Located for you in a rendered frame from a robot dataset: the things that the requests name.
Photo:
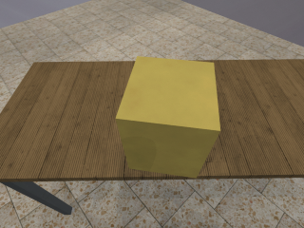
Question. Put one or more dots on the carton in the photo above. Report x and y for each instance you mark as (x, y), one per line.
(168, 118)

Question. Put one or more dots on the table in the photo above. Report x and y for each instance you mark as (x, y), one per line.
(60, 125)

